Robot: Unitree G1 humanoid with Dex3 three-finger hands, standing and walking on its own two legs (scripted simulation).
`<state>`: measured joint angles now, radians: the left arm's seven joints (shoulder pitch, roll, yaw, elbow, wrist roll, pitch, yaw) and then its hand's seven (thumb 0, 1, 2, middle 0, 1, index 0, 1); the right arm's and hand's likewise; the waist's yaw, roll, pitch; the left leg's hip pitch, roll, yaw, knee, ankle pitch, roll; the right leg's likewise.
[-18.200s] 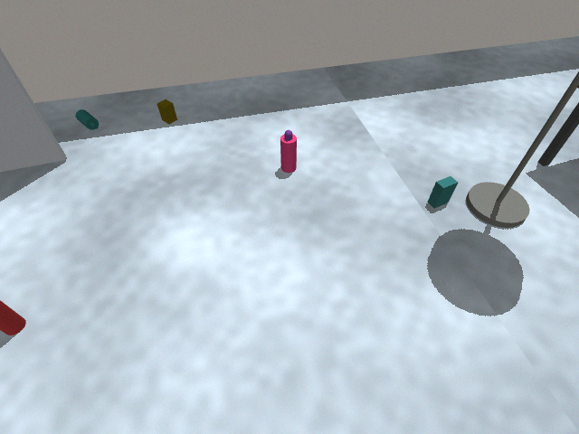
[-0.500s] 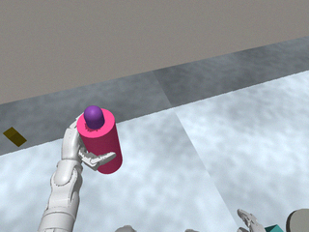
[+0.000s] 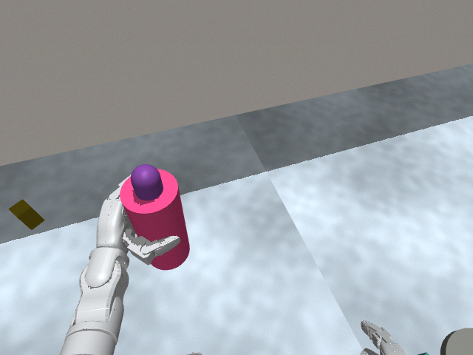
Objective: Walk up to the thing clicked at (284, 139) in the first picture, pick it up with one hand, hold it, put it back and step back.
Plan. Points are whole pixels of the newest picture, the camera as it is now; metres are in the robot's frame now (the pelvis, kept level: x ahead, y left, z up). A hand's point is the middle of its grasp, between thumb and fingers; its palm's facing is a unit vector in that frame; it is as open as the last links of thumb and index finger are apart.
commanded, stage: hold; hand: left
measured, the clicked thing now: (158, 217) +0.33 +0.16 +0.06
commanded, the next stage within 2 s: crouch in 1.92 s
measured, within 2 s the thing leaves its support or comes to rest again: neither
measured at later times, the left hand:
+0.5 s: hand (154, 219) +0.32 +0.16 +0.06, palm faces +0.03 -1.00 +0.02, open 11.5 cm
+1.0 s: hand (156, 221) +0.32 +0.16 +0.06, palm faces +0.03 -1.00 +0.02, open 11.5 cm
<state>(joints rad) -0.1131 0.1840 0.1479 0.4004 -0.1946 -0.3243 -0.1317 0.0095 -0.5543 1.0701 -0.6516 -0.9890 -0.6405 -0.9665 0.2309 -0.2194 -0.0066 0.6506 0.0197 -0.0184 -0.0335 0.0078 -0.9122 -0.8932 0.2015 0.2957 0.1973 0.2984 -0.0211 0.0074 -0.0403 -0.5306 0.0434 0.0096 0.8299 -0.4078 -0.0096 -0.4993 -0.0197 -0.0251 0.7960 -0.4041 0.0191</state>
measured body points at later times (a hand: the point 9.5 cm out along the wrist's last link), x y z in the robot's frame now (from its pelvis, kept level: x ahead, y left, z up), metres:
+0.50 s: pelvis +0.00 +0.00 +0.00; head +0.03 +0.00 +0.45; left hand +0.31 +0.22 +0.06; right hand +0.13 -0.25 -0.11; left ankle +0.01 +0.12 -0.70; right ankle +0.00 -0.13 -0.70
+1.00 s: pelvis -0.01 -0.01 +0.00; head +0.03 +0.00 +0.45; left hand +0.31 +0.21 +0.06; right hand +0.12 -0.25 -0.11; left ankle +0.01 +0.12 -0.70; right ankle +0.00 -0.13 -0.70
